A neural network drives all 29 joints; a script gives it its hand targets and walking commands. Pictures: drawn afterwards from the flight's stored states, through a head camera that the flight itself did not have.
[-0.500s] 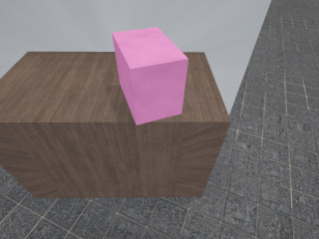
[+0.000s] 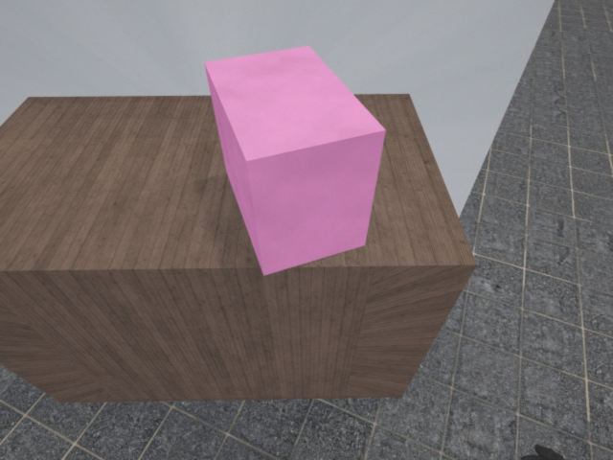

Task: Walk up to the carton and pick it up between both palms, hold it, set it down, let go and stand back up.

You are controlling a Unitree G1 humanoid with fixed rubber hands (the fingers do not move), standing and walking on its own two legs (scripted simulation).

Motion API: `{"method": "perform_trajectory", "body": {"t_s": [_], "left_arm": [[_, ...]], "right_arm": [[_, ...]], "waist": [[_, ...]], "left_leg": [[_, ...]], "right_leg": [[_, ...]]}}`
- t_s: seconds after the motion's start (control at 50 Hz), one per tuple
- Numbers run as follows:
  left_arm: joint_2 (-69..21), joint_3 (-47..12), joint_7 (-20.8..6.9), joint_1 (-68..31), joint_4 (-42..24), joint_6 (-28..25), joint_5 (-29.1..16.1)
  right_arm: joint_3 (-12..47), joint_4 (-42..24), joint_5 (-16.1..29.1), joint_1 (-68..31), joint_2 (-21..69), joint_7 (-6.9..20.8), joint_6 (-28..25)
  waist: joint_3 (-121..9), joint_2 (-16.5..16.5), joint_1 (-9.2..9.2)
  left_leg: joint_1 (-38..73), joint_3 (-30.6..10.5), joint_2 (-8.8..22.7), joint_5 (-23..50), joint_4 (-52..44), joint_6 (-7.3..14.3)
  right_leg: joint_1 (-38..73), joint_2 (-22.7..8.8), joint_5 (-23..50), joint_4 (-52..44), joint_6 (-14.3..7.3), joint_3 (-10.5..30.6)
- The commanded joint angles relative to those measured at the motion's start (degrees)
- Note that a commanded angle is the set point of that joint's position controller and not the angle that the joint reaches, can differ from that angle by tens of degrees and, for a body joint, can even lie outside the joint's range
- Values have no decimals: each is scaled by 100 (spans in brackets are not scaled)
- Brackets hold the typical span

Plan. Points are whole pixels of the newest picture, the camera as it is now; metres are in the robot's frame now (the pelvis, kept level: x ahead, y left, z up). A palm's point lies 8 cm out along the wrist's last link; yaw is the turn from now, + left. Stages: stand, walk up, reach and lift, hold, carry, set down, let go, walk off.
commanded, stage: walk up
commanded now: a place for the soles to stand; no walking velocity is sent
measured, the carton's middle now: (287, 156) +0.61 +0.05 +0.07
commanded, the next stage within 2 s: reach and lift in 1.98 s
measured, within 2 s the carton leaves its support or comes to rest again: neither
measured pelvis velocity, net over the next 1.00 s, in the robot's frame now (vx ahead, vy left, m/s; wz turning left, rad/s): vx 0.10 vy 0.02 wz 0.04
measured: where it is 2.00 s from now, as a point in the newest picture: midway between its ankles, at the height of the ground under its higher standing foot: outside the picture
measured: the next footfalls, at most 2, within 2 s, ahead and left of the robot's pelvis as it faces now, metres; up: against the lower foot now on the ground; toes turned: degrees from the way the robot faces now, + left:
right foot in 0.36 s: +0.18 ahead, -0.11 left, +0.00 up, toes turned +2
left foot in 0.62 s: +0.15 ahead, +0.14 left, +0.00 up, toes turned +3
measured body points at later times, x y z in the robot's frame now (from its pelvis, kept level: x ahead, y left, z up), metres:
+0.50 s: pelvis +0.09 +0.00 +0.00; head +0.11 -0.02 +0.45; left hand +0.14 +0.35 -0.08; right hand +0.19 -0.32 -0.11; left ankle +0.08 +0.13 -0.70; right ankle +0.14 -0.11 -0.73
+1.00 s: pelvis +0.10 +0.02 +0.00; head +0.11 +0.01 +0.45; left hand +0.21 +0.36 -0.08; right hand +0.23 -0.30 -0.10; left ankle +0.10 +0.14 -0.73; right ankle +0.14 -0.11 -0.73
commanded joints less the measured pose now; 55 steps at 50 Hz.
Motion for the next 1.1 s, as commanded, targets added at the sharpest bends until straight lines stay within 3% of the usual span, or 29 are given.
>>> {"method": "perform_trajectory", "body": {"t_s": [0.0, 0.02, 0.04, 0.06, 0.08, 0.12, 0.22, 0.26, 0.3, 0.32, 0.34, 0.36, 0.38, 0.4, 0.42, 0.46, 0.5, 0.56, 0.58, 0.6, 0.62, 0.64, 0.66, 0.7, 0.72, 0.74, 0.78, 0.84, 1.08], "left_arm": [[537, 155, 79, 110, -673, -56, -45], [1105, 241, 115, 62, -465, -7, -20], [1297, 289, 53, 27, -298, 13, -39], [1253, 309, 13, 102, -219, 17, -35], [1186, 325, -3, 137, -142, 24, -5], [1040, 321, -27, 220, -28, 46, 14], [889, 232, 107, -82, -33, 47, 69], [807, 194, 169, 57, 42, 11, 64], [725, 195, 227, 376, 168, -48, 51], [764, 215, 257, 488, 215, -82, 77], [924, 252, 276, 455, 201, -112, 113], [1261, 319, 284, 330, 121, -154, 179], [1546, 355, 271, -45, 16, -143, 133], [1597, 372, 260, -242, -33, -133, 121], [1528, 361, 268, -342, -62, -125, 104], [1335, 313, 229, -406, -83, -81, 130], [1266, 296, 163, -342, -97, -33, 186], [1213, 233, 100, -756, -155, 98, 109], [991, 154, 92, -848, -157, 139, 59], [700, 73, 89, -881, -199, 170, -1], [551, 27, 100, -823, -148, 210, -19], [792, 111, 117, -856, 26, 226, -19], [730, 86, 90, -763, 115, 190, -40], [811, 123, 80, -721, 272, 65, 28], [1013, 158, 87, -757, 293, 12, 64], [1133, 166, 67, -946, 320, -5, 70], [1041, 116, 43, -1348, 296, 32, 54], [837, 50, 31, -1408, 416, 93, 25], [862, 30, 11, -1729, 766, 123, 30]], "right_arm": [[-505, -266, -45, 1487, -1678, -142, -132], [-505, -330, 136, 1069, -1812, -119, -136], [-477, -416, 176, 715, -1615, -115, -130], [-404, -467, 154, 602, -1422, -124, -134], [-331, -505, 147, 583, -1264, -130, -151], [-298, -485, 88, 775, -1207, -98, -159], [-314, -574, 32, 862, -1201, -114, 15], [-274, -631, 43, 680, -1146, -141, 77], [-225, -687, 68, 434, -1074, -162, 133], [-159, -683, 96, 380, -929, -174, 153], [-65, -658, 134, 456, -706, -193, 155], [12, -696, 171, 537, -511, -201, 161], [-30, -561, 122, 581, -649, -243, 237], [-123, -428, 109, 557, -978, -268, 300], [-140, -388, 112, 581, -968, -276, 305], [-157, -293, 110, 631, -895, -280, 244], [-132, -202, 129, 583, -773, -260, 168], [-109, -9, 98, 821, -681, -313, 46], [-134, 53, 29, 821, -790, -357, 7], [-165, 7, -30, 700, -1061, -393, -23], [-139, -197, 57, 127, -1311, -375, -56], [-115, -153, 78, -36, -1354, -343, -62], [-47, -118, 84, -264, -1206, -345, -65], [95, -38, 181, -218, -921, -334, -40], [133, -16, 222, -26, -837, -338, -40], [113, 49, 218, 136, -863, -341, -17], [108, 150, 155, 150, -899, -333, -1], [125, 202, 138, -135, -974, -334, -52], [205, 542, 132, -344, -933, -362, -58]], "waist": [[-479, 1694, -525], [-81, 705, -326], [221, 341, -145], [343, 194, -48], [345, 163, -31], [110, 507, -103], [26, 720, -239], [-201, 720, -144], [-503, 522, 122], [-613, 377, 246], [-726, 3, 285], [-798, -778, 200], [-397, -980, 109], [-95, -547, 80], [19, -527, 48], [-106, -639, 1], [-410, -924, 87], [-641, -808, -203], [-579, -550, -196], [-564, 200, -110], [-289, 620, 113], [-170, 480, 131], [-136, 356, 301], [-471, 314, 294], [-727, -3, 206], [-808, -225, 48], [-748, -242, -46], [-565, -44, 113], [-670, -126, 105]], "left_leg": [[2341, -3176, 1598, -1611, -1879, 650], [1354, -3664, 1805, -2633, -2213, 829], [1076, -3213, 1662, -2904, -2171, 967], [878, -2753, 1425, -2592, -2106, 942], [731, -2349, 1202, -2096, -2074, 828], [762, -1677, 891, -1176, -2030, 696], [842, -1580, 960, -663, -1713, 1043], [737, -1430, 979, 303, -1280, 1028], [550, -1172, 914, 1033, -594, 858], [468, -1056, 818, 1001, -208, 620], [253, -872, 569, 392, 202, 339], [-316, -587, 21, -776, 905, 0], [-429, -360, -271, -2200, 1574, -146], [-355, -679, -171, -2219, 2046, -114], [-438, -688, -179, -2044, 2109, -124], [-344, -435, -75, -1878, 1675, -160], [-126, -128, -60, -2049, 916, -172], [1219, 56, -48, -599, -856, -47], [1497, -403, 89, -138, -1174, 34], [1514, -1674, 859, -120, -1635, 258], [975, -2731, 1559, -570, -2003, 564], [422, -2440, 1611, -435, -1752, 842], [389, -1764, 1242, 178, -1352, 657], [471, -1098, 695, 1136, -769, 103], [436, -863, 473, 839, -525, -72], [599, -663, 301, 132, -488, -121], [880, -709, 335, -293, -709, -18], [680, -1048, 612, 57, -1027, 148], [725, -872, 516, 285, -1067, 49]], "right_leg": [[-2806, 430, -958, 3453, -251, 245], [-2769, 266, -787, 3641, -310, 716], [-2757, 4, -393, 3810, -277, 536], [-2733, -168, -198, 3591, -222, 434], [-2601, -272, 8, 3279, -198, 336], [-2316, -289, 250, 2604, -88, 20], [-2084, -160, 32, 1288, -30, -274], [-1546, -68, 354, 855, -90, -337], [-669, -12, 1242, -47, -140, -345], [-273, -35, 1581, -563, -167, -176], [65, -280, 1618, -834, -247, 308], [271, -1302, 1546, -1045, -587, 1889], [-577, -2221, 854, -1565, -1199, 2956], [-932, -2231, 689, -1503, -1468, 2902], [-938, -2041, 909, -1434, -1436, 2623], [-785, -1602, 1493, -1199, -1189, 1961], [-434, -1453, 2148, -895, -1152, 1597], [-1080, -1181, 2087, -254, -832, 952], [-1446, -964, 1846, 59, -581, 795], [-1817, -515, 1268, 638, -299, 468], [-1994, 23, -260, 633, -74, 65], [-1442, -102, -691, 815, -103, 189], [-1011, -129, -186, 127, -163, 52], [-312, -313, 1312, -668, -210, 371], [-93, -683, 1913, -660, -345, 828], [-312, -969, 1808, -701, -503, 1065], [-729, -946, 1494, -597, -512, 927], [-759, -512, 1117, -467, -268, 478], [-472, -643, 1497, -655, -258, 580]]}}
